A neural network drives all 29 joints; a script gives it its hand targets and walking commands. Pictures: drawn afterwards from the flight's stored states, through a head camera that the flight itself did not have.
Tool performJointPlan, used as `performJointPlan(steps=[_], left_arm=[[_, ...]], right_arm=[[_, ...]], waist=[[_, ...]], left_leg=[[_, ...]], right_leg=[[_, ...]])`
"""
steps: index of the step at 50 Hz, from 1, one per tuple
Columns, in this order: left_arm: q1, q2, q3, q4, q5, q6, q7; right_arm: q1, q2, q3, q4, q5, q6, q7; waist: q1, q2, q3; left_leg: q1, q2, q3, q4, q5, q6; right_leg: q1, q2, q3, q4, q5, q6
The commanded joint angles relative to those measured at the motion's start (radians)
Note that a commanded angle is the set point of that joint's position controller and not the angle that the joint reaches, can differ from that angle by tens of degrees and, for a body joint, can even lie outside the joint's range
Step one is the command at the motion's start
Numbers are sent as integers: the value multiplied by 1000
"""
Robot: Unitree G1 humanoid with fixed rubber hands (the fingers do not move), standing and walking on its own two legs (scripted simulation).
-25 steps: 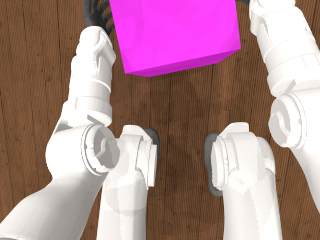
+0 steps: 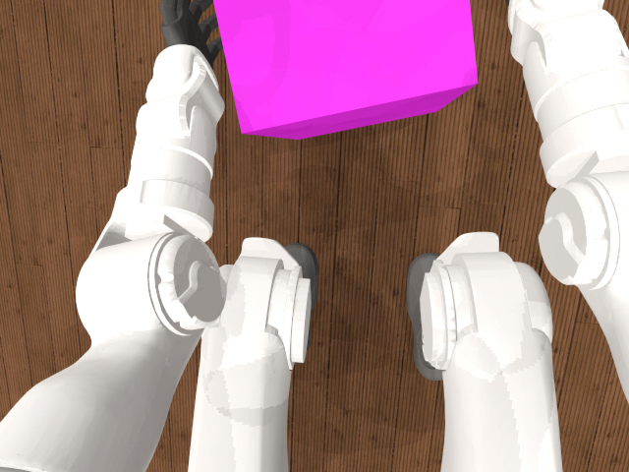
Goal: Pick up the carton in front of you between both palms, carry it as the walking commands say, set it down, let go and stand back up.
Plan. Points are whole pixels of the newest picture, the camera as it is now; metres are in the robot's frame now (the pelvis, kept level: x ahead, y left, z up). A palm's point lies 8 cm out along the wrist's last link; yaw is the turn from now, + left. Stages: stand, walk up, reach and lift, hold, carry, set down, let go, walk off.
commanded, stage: set down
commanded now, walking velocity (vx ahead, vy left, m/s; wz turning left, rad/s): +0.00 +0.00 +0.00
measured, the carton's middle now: (346, 31) +0.54 -0.01 -0.24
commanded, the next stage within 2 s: let go in 1.24 s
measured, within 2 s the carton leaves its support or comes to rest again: neither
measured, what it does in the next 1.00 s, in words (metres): rises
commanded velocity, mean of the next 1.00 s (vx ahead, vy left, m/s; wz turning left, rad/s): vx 0.00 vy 0.00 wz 0.00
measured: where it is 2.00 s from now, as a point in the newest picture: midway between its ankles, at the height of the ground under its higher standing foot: (361, 329)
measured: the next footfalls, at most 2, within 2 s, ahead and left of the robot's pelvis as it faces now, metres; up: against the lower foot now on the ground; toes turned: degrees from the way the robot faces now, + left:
none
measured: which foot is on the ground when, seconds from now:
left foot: down 0.00-1.00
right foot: down 0.00-1.00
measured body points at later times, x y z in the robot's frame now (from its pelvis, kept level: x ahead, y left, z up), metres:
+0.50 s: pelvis +0.00 +0.01 +0.05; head +0.35 -0.04 +0.33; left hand +0.53 +0.15 -0.09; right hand +0.58 -0.22 -0.08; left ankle +0.13 +0.12 -0.33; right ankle +0.10 -0.10 -0.33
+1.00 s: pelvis +0.02 +0.00 +0.18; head +0.35 -0.04 +0.48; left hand +0.53 +0.16 +0.07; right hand +0.59 -0.24 +0.06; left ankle +0.13 +0.12 -0.33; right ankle +0.10 -0.10 -0.33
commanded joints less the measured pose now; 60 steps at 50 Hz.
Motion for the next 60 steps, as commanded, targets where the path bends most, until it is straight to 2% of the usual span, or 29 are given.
performJointPlan(steps=[1, 3, 7, 11, 14, 18, 20, 25, 32, 40, 46, 60], left_arm=[[-119, 129, -85, -8, -87, -44, 37], [-155, 148, -136, -36, -144, -69, 56], [-179, 141, -247, -62, -238, -90, 61], [-144, 150, -280, -123, -266, -78, 80], [-94, 150, -282, -207, -266, -59, 102], [-59, 148, -289, -374, -258, -14, 136], [-40, 139, -282, -413, -241, 14, 147], [-4, 79, -250, -386, -191, 46, 145], [32, 52, -208, -368, -146, 53, 129], [75, 46, -206, -480, -140, 77, 123], [134, 40, -212, -551, -138, 101, 116], [264, -11, -172, -539, -73, 79, 74]], right_arm=[[-248, -229, 41, -58, 94, -56, -68], [-305, -231, 95, -83, 171, -79, -73], [-360, -224, 207, -136, 303, -98, -53], [-330, -242, 237, -126, 348, -82, -35], [-282, -266, 216, -124, 326, -64, -35], [-256, -309, 152, -216, 273, -25, -46], [-236, -317, 120, -233, 249, 0, -45], [-195, -273, 74, -190, 217, 16, -18], [-172, -245, 57, -155, 191, 16, 14], [-158, -272, 18, -246, 149, 39, 23], [-123, -264, 2, -310, 138, 62, 36], [7, -199, -69, -281, 66, 42, 67]], waist=[[-29, -161, -908], [-6, -183, -956], [29, -224, -1065], [56, -228, -1188], [53, -228, -1324], [28, -226, -1526], [19, -222, -1501], [31, -198, -1293], [62, -224, -1288], [52, -260, -1459], [60, -276, -1518], [67, -249, -1386]], left_leg=[[349, 34, 76, -90, 214, 15], [359, 46, 73, -81, 271, 21], [414, 59, 65, -74, 359, 35], [501, 56, 74, -94, 377, 36], [586, 44, 88, -120, 393, 32], [685, 22, 101, -187, 395, 28], [686, 15, 101, -232, 362, 28], [609, 16, 95, -329, 277, 28], [617, 23, 94, -456, 270, 25], [728, 18, 102, -594, 339, 18], [795, 13, 107, -707, 393, 20], [947, 28, 87, -995, 467, 8]], right_leg=[[491, -42, 79, -262, 287, 21], [500, -47, 85, -245, 335, 29], [564, -53, 86, -218, 420, 35], [638, -50, 66, -217, 420, 32], [721, -36, 39, -229, 433, 28], [845, -10, -3, -282, 445, 19], [833, -3, -16, -326, 409, 17], [688, -3, -16, -432, 301, 14], [708, -1, -4, -560, 292, 25], [913, 17, -16, -690, 397, 32], [1075, 27, -15, -792, 490, 37], [1257, 23, 6, -1070, 585, 39]])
